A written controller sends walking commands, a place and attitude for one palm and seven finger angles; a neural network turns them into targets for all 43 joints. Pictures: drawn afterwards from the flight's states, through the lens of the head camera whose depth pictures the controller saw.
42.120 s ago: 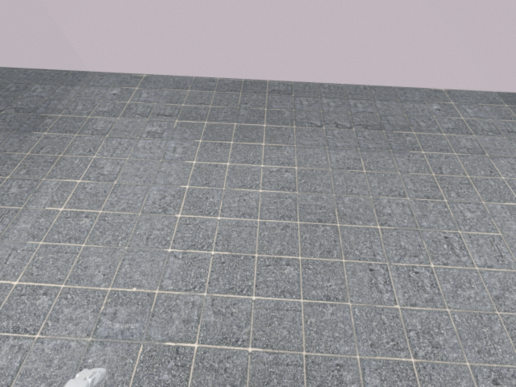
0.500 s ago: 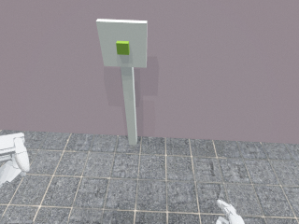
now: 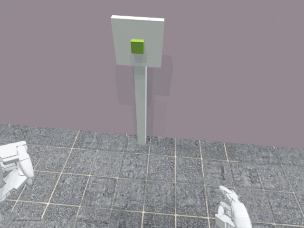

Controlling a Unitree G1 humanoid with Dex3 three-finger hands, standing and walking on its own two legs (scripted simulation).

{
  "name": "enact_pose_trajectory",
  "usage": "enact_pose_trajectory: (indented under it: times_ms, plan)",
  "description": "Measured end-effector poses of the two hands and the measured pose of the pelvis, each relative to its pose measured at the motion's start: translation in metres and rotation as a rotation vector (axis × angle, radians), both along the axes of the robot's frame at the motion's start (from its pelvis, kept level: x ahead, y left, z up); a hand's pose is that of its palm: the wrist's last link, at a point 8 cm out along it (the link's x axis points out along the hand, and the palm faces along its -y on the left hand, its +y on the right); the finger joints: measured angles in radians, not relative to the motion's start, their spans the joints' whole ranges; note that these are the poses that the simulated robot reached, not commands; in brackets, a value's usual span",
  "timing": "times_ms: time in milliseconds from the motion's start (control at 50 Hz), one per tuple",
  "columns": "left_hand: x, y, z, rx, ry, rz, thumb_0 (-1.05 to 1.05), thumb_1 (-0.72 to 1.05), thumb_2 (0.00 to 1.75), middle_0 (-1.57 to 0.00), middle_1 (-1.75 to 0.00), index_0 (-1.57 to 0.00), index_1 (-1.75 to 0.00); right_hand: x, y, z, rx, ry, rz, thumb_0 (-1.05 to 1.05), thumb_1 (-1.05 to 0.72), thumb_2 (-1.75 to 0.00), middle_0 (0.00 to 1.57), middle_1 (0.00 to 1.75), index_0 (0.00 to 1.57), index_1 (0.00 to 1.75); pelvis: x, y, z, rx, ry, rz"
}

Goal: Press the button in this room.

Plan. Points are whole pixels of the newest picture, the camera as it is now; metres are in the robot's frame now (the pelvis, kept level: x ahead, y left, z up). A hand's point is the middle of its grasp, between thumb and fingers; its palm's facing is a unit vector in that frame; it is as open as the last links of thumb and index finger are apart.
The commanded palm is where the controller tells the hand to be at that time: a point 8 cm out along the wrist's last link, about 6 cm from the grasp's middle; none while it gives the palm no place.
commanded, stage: stop stepping back and stand still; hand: left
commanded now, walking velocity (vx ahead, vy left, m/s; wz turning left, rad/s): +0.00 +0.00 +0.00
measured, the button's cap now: (137, 46) +0.80 +0.11 +0.08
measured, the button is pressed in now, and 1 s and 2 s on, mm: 0 0 0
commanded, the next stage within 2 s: let the arm hang, fingers relaxed in 0.58 s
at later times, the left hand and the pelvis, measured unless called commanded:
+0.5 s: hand (17, 177) +0.18 +0.26 +0.15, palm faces +0.37 -0.82 -0.43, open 3.1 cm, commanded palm +0.12 +0.30 +0.18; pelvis -0.01 +0.02 +0.00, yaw +0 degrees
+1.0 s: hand out of the picture +0.04 +0.19 -0.17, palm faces -0.03 -0.97 -0.22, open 3.3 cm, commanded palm none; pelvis -0.02 +0.00 -0.01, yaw +1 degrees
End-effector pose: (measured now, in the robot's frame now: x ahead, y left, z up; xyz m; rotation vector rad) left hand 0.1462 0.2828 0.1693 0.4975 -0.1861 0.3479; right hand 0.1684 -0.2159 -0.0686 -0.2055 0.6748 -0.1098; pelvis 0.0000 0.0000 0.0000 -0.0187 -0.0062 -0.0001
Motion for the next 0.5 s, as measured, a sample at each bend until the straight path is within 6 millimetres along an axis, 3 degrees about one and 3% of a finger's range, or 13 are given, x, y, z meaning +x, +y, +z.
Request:
enact_pose_trajectory:
  times_ms: [100,300,500]
  plan:
    - [-0.002,0.004,-0.012,-0.044,0.044,0.012,0.01,0.89,0.90,-1.31,-1.50,-1.31,-1.50,-0.003,0.003,0.000,-0.024,0.027,0.005,0.02,-0.90,-0.90,0.20,0.30,0.21,0.31,0.000,0.005,0.001,0.001,-0.003,0.000]
    - [-0.003,0.013,0.008,0.002,-0.034,-0.004,0.01,0.89,0.90,-1.31,-1.50,-1.31,-1.50,-0.010,0.005,0.004,-0.048,0.030,-0.004,0.02,-0.90,-0.90,0.20,0.30,0.21,0.30,-0.004,0.014,0.003,0.001,-0.007,0.006]
    - [-0.011,0.017,-0.002,-0.012,0.020,0.011,0.01,0.89,0.90,-1.30,-1.50,-1.31,-1.50,-0.018,0.006,0.001,-0.038,0.040,-0.016,0.02,-0.90,-0.90,0.20,0.30,0.21,0.30,-0.009,0.017,0.004,0.000,-0.003,0.008]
